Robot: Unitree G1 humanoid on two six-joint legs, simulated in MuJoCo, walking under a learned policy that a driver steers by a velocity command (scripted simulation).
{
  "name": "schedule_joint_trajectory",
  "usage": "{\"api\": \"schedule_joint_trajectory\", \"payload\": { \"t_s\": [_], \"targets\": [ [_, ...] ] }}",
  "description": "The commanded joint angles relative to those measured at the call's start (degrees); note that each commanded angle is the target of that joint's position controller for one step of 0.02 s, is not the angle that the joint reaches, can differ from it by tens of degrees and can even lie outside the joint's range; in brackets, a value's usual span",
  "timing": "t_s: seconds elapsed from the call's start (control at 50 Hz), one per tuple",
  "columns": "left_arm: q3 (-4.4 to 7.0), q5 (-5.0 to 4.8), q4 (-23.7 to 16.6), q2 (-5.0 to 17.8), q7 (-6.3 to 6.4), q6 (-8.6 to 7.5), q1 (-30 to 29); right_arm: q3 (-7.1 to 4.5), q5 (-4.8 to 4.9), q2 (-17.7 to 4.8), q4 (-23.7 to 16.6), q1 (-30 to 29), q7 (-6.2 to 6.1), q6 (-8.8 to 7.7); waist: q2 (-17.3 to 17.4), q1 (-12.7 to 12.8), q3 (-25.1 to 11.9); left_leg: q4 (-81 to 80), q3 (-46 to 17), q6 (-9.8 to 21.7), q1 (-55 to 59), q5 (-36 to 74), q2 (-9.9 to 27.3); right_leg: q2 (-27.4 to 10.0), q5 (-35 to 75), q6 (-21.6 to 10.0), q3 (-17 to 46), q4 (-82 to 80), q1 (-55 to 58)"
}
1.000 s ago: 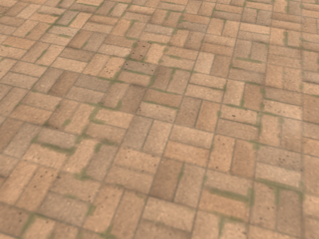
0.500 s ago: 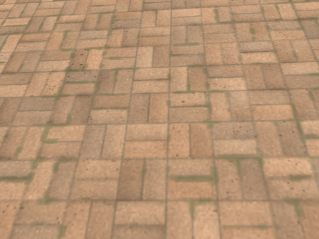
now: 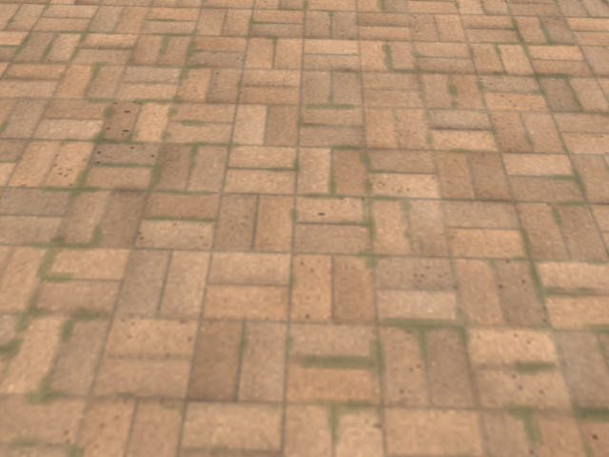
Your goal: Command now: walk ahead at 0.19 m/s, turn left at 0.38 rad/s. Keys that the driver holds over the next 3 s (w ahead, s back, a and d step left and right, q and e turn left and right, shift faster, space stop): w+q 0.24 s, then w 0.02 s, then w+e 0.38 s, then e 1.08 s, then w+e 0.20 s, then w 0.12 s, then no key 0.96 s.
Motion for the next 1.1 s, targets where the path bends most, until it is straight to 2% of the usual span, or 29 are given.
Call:
{"api": "schedule_joint_trajectory", "payload": {
  "t_s": [0.02, 0.04, 0.06, 0.08, 0.12, 0.16, 0.22, 0.26, 0.28, 0.3, 0.32, 0.34, 0.36, 0.38, 0.42, 0.48, 0.56, 0.68, 0.72, 0.76, 0.8, 0.82, 0.84, 0.86, 0.88, 0.9, 0.96, 1.02, 1.1],
  "targets": [
    [2.99, -1.05, -2.7, 9.5, 0.16, -1.62, 6.5, -0.63, 0.82, -4.9, -6.6, -8.1, 0.33, -2.29, -1.1, 5.7, 3.3, 0.1, -3.2, 5.9, -22.6, -15.0, 1.1, -15.5, -25.5, -7.5, 19.8, -14.4, 11.2],
    [3.92, -0.70, -2.0, 12.1, 0.17, -2.40, 7.5, -0.12, 0.99, -3.1, -7.8, -10.1, 0.81, -2.83, -6.6, 5.3, 4.2, 9.7, 2.3, 4.7, -26.1, -7.6, 0.2, -23.4, -25.3, -10.5, 28.0, -20.1, 13.8],
    [3.96, 0.27, -2.1, 11.9, 0.31, -3.27, 8.2, -0.36, 0.13, -4.7, -8.6, -11.4, 1.10, -2.93, -6.2, 5.9, 4.1, 19.0, 0.6, 4.4, -28.2, -10.6, 3.2, -27.3, -20.5, -12.8, 31.5, -21.1, 13.6],
    [3.66, 0.28, -2.4, 10.8, 0.33, -3.94, 7.6, -0.69, 0.37, -5.6, -8.6, -10.1, 1.46, -2.93, -4.0, 4.7, 3.8, 23.1, -0.9, 4.4, -30.4, -11.6, 5.0, -28.6, -15.8, -13.2, 31.0, -20.8, 14.4],
    [3.36, -1.00, -2.9, 9.7, -0.28, -4.25, 5.1, -0.30, 0.87, -4.7, -8.3, -8.7, 2.21, -2.64, -3.5, 3.5, 4.1, 20.9, -0.3, 3.9, -30.1, -9.2, 7.2, -25.5, -7.9, -10.1, 21.6, -21.7, 15.4],
    [3.90, -0.94, -3.0, 11.4, -0.92, -4.18, 3.6, 0.45, 0.51, -3.4, -8.5, -9.1, 3.23, -2.65, -4.0, 3.4, 2.9, 15.5, 3.6, 3.1, -21.6, -3.8, 7.0, -21.0, 1.8, -7.1, 10.8, -21.9, 10.9],
    [4.46, -1.67, -2.8, 12.9, -1.98, -3.86, 3.0, 0.45, 0.44, -3.6, -7.3, -5.0, 4.24, -2.25, -4.9, 1.4, 0.3, 6.4, 10.0, 2.2, -5.9, 4.8, 2.3, -16.9, 5.4, -4.4, 0.1, -18.0, 4.0],
    [4.08, -2.09, -2.0, 12.2, -2.37, -3.95, 4.5, -0.99, 0.09, -5.6, -5.4, 1.8, 3.82, -1.58, -3.4, -2.4, -2.7, 2.1, 14.0, 3.7, 8.1, 6.3, -3.1, -15.7, 14.2, -2.0, -4.3, -6.8, -1.7],
    [2.95, -1.38, -1.2, 9.3, -2.62, -4.31, 6.3, -2.61, 0.53, -8.2, -3.6, 9.2, 3.16, -1.35, 0.4, -6.2, -6.0, -0.2, 10.8, 6.0, 19.0, 5.5, -3.4, -13.6, 18.7, 0.3, -7.8, 6.0, -6.8],
    [0.91, 1.22, -2.9, 3.6, -2.89, -4.72, 5.7, -3.75, 0.38, -14.1, -2.7, 16.6, 1.91, -1.26, 16.2, -7.8, -8.1, -7.8, -13.0, 11.7, 27.7, 1.0, 11.8, -8.9, -7.3, 4.9, -9.8, 29.6, -20.7],
    [0.89, -0.92, -4.9, 4.3, -2.68, -6.05, 5.9, -3.09, -0.47, -16.2, -5.2, 15.0, 2.40, -2.57, 15.4, -6.5, -13.6, -21.3, -42.6, 21.2, 29.7, -12.6, 23.3, -2.6, -16.2, 5.8, 0.7, 41.9, -31.8],
    [2.06, -3.78, -5.3, 9.4, -2.63, -6.73, 2.1, -2.38, -0.73, -13.3, -5.6, 12.1, 2.87, -3.77, 6.5, -7.4, -8.1, -22.8, -38.9, 20.0, 26.2, -16.2, 23.5, -6.3, -11.8, 4.5, 4.8, 46.3, -36.7],
    [2.16, -4.14, -5.7, 9.9, -2.67, -6.97, 1.1, -1.57, -0.99, -10.7, -5.5, 9.5, 2.85, -4.39, 7.5, -5.9, -3.9, -21.6, -30.1, 17.3, 22.3, -14.5, 21.1, -9.0, -6.2, 2.7, 4.5, 44.6, -38.0],
    [2.18, -3.06, -4.4, 9.7, -2.36, -6.73, 2.1, -0.71, -1.28, -8.2, -6.0, 5.9, 2.86, -4.74, 4.9, -3.9, -1.6, -21.3, -22.5, 14.8, 17.3, -8.2, 18.3, -11.5, -0.8, 2.1, 4.6, 41.6, -35.0],
    [2.75, -2.12, -2.3, 9.6, -2.58, -5.43, 5.2, 0.11, -2.26, -5.7, -6.7, 1.1, 2.63, -5.38, 6.6, -0.6, 0.0, -23.5, -11.2, 11.4, 10.7, 3.6, 13.8, -13.2, 6.4, 2.0, 5.7, 36.2, -27.8],
    [2.51, -2.35, -1.2, 7.2, -2.84, -4.01, 5.7, -0.17, -2.70, -5.6, -5.6, 2.8, 2.01, -6.48, 3.3, -0.6, 0.6, -24.7, -0.5, 9.9, 11.4, 21.2, 11.5, -10.8, 12.8, 2.8, 7.5, 31.8, -28.2],
    [1.96, -1.87, -3.0, 5.1, -3.40, -4.49, 1.6, -0.12, -2.55, -5.8, -5.1, 3.0, 0.78, -6.41, 2.9, -1.2, 1.8, -26.8, 8.9, 7.0, 11.5, 27.7, 9.1, -7.7, 24.2, 3.7, 6.2, 16.9, -27.1],
    [0.37, -1.30, -8.0, 2.4, -5.76, -4.94, -8.1, -0.60, -1.71, -7.2, -2.6, 7.3, -0.83, -4.68, 1.8, -4.2, 5.4, -23.8, 14.5, 4.3, 19.5, 44.8, 10.9, -6.0, 25.2, 2.0, -1.0, 3.1, -28.0],
    [0.78, -1.08, -9.5, 3.3, -6.77, -5.17, -7.7, -1.01, -1.73, -8.7, -3.1, 7.8, -2.01, -3.10, 3.7, -3.1, 2.4, -16.4, 15.9, 3.3, 22.6, 62.8, 11.1, -2.6, 21.5, 1.2, -5.1, 2.3, -24.4],
    [1.89, -1.40, -8.3, 5.3, -7.04, -4.94, 0.1, -1.44, -1.67, -10.1, -4.4, 6.3, -3.16, -1.73, 7.0, 1.2, -2.9, -5.1, 16.0, 2.3, 22.6, 75.7, 11.2, 0.7, 16.9, -0.4, -6.8, 3.5, -15.6],
    [4.46, -0.93, -5.7, 11.1, -5.16, -4.81, 14.8, -1.41, -1.26, -10.4, -6.8, 1.1, -2.76, -1.89, 4.1, 10.2, -9.5, 18.6, 15.9, 0.6, 13.1, 62.5, 7.4, 0.0, 27.1, -5.0, -1.1, -7.0, 4.9],
    [4.49, -0.11, -5.8, 14.9, -3.60, -4.33, 14.4, 0.98, -4.02, -1.5, -8.1, 6.4, -1.31, -3.14, -11.8, 4.0, -14.7, 37.9, 14.0, -1.5, -6.9, -5.4, -0.1, -13.0, 55.6, -10.5, 13.8, 2.3, 24.8],
    [4.70, 1.44, -8.6, 17.2, -3.57, -4.70, 13.0, 1.85, -2.54, -2.2, -9.0, 12.7, 0.00, -4.62, -12.6, 2.1, -28.3, 56.6, 0.6, -3.7, -21.1, -23.4, -7.6, -26.6, 57.5, -25.1, 41.9, 0.2, 38.6],
    [4.49, 0.77, -10.4, 14.1, -3.54, -4.04, 10.6, 0.42, -1.03, -8.5, -9.2, 6.9, 0.83, -5.36, -2.0, 6.1, -27.9, 56.2, -5.1, -2.5, -22.2, -16.4, -3.7, -23.8, 49.5, -22.8, 36.0, -5.0, 33.1],
    [3.74, -0.65, -11.3, 11.6, -3.32, -3.78, 5.9, 0.32, -0.28, -8.8, -11.7, 2.2, 0.80, -5.41, 0.7, 4.2, -17.7, 51.0, -3.8, -1.7, -24.3, -12.3, -1.5, -20.8, 42.3, -19.7, 29.6, -7.3, 23.9],
    [3.18, -1.57, -11.6, 9.8, -3.13, -3.42, 2.9, 0.34, -1.25, -8.1, -11.4, 1.4, 0.27, -4.95, 6.0, 1.5, -10.9, 46.2, -2.2, -1.9, -23.6, -9.8, 0.4, -17.8, 36.8, -16.9, 25.8, -10.2, 13.8],
    [3.17, -0.44, -12.4, 9.5, -2.82, -2.61, -0.2, 0.19, -2.02, -6.9, -11.7, 4.4, -0.45, -2.42, 0.3, -2.5, -5.0, 35.1, -0.6, -3.5, -15.1, -6.9, 1.7, -12.9, 33.8, -15.1, 20.4, -14.1, -4.0],
    [4.00, -0.19, -12.0, 11.4, -1.94, -1.95, 0.7, 1.07, -2.57, -4.5, -11.9, 4.4, -1.41, -1.83, -2.6, -2.2, -8.4, 24.7, 0.9, -5.6, -12.4, -3.5, 0.4, -10.9, 41.9, -13.5, 16.9, -11.5, -6.1],
    [4.17, -1.18, -12.6, 11.6, -0.59, 0.37, -0.3, 0.94, -1.85, -5.0, -13.1, 0.8, -1.39, -1.07, -6.0, -0.8, -11.2, 16.0, 0.3, -6.0, -9.3, 4.0, -1.0, -8.4, 23.0, -9.4, 18.5, -10.2, -6.8]
  ]
}}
